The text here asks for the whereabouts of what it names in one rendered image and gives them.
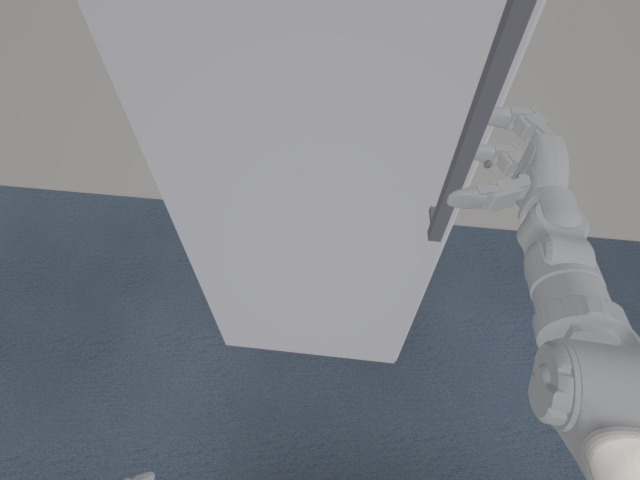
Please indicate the fridge door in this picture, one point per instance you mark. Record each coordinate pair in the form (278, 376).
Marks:
(298, 146)

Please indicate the robot right forearm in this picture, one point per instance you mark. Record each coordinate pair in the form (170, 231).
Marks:
(565, 283)

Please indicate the handle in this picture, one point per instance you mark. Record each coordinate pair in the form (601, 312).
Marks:
(508, 36)

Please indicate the robot right hand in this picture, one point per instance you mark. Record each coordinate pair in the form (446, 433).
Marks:
(545, 162)

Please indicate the robot right upper arm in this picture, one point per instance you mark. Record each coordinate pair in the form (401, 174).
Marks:
(590, 393)

